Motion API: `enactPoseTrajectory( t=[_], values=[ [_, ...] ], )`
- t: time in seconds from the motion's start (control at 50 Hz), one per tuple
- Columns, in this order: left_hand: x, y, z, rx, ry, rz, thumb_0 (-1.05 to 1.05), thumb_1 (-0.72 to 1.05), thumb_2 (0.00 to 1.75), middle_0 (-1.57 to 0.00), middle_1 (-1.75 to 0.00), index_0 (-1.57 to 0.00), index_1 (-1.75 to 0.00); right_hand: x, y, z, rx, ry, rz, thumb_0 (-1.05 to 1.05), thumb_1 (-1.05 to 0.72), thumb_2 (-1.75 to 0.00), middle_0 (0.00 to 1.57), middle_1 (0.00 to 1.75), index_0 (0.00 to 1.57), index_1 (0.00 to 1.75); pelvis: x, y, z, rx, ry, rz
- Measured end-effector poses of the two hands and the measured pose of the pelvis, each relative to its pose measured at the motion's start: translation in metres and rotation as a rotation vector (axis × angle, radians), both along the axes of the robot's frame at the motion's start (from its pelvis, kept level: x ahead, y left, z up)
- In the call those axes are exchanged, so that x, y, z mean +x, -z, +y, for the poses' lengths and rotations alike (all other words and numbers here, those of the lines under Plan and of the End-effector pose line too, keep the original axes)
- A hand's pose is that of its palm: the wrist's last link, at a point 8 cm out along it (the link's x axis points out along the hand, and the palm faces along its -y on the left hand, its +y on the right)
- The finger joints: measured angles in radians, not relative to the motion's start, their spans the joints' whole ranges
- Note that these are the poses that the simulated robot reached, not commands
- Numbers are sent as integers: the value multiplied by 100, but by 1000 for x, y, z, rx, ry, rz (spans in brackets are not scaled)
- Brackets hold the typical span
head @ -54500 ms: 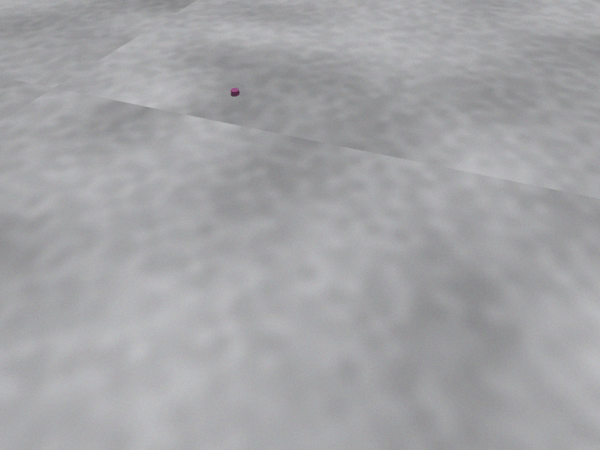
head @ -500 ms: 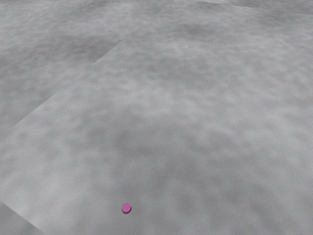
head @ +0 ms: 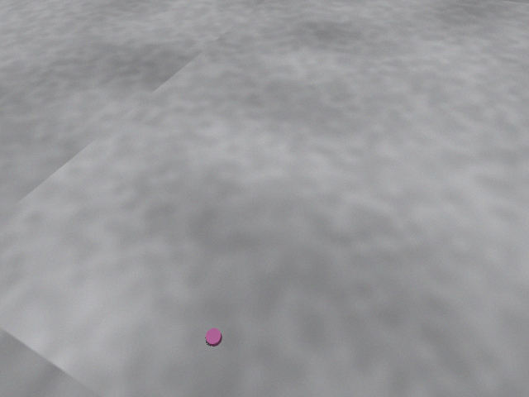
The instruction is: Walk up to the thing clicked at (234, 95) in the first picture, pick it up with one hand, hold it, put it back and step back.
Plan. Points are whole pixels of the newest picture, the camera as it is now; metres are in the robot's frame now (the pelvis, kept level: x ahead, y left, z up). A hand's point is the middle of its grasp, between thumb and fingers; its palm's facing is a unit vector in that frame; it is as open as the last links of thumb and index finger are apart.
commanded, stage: step back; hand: left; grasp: from above
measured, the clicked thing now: (213, 337) +0.42 +0.24 -0.76
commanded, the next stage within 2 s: none
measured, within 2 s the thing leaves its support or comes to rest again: neither
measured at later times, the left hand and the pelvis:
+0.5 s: hand out of the picture +0.04 +0.30 -0.17, palm faces -0.12 -0.93 -0.36, open 7.4 cm; pelvis -0.09 +0.05 -0.01, yaw -4 degrees
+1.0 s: hand out of the picture -0.09 +0.29 -0.16, palm faces -0.04 -0.92 -0.38, open 7.4 cm; pelvis -0.24 +0.03 -0.03, yaw -1 degrees
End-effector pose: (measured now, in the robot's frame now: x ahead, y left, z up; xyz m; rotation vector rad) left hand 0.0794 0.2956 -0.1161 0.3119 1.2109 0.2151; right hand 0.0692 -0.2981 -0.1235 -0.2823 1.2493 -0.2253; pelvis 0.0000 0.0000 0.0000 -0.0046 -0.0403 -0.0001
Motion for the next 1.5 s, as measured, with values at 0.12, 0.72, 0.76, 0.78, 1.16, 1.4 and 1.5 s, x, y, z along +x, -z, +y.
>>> enactPoseTrajectory(
  t=[0.12, 0.72, 0.76, 0.78, 1.16, 1.4, 1.5],
  values=[
    [3, 4, 23, 29, 50, -19, 0, 90, 89, -20, -30, -21, -30, -9, -7, -3, -55, 1, -13, 1, -91, -90, 20, 30, 20, 30, -23, 6, 16, 13, 15, 15],
    [-115, 9, 29, 51, 143, -36, 0, 90, 89, -20, -30, -20, -30, -156, 10, 5, -63, 43, -86, 1, -90, -90, 20, 30, 20, 30, -156, 24, 25, -13, 97, -17],
    [-131, 2, 25, 49, 128, -43, 0, 90, 89, -20, -30, -20, -30, -167, 8, 2, -56, 44, -76, 1, -91, -90, 20, 30, 20, 30, -166, 19, 23, 11, 100, -20],
    [-138, -1, 24, 49, 120, -47, 0, 90, 89, -20, -30, -20, -30, -173, 6, 2, -55, 42, -73, 1, -91, -90, 20, 30, 20, 30, -170, 17, 22, 16, 98, -19],
    [-238, 11, 37, 5, 69, -101, 0, 90, 89, -20, -30, -20, -30, -293, -19, 17, -111, -42, -26, 1, -90, -90, 20, 30, 20, 30, -284, 12, 31, -16, 27, -6],
    [-353, 16, 18, 65, 87, -20, 0, 90, 89, -20, -30, -20, -30, -334, -1, -21, -97, -45, -172, 1, -90, -90, 20, 30, 20, 30, -375, 30, 2, -33, 83, -15],
    [-401, 1, 5, 64, 68, -13, 1, 90, 89, -20, -30, -21, -30, -378, 3, -27, -69, -17, -132, 1, -91, -90, 20, 30, 20, 30, -406, 21, -5, 16, 72, -15]
  ],
)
